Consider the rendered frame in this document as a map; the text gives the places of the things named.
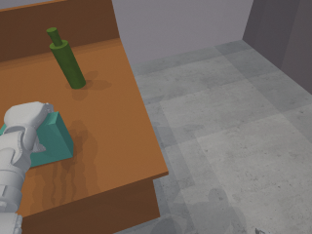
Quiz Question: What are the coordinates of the table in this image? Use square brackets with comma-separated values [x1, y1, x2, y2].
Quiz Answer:
[0, 0, 169, 234]

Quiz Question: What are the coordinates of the left robot forearm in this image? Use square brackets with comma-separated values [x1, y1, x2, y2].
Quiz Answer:
[0, 123, 37, 213]

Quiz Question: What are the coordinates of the left robot hand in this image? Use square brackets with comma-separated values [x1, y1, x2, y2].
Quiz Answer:
[4, 101, 55, 153]

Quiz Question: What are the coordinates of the robot left upper arm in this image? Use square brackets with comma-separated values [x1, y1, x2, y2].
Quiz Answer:
[0, 213, 22, 234]

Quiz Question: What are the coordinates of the sponge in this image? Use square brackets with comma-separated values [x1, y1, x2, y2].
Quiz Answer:
[0, 111, 74, 168]

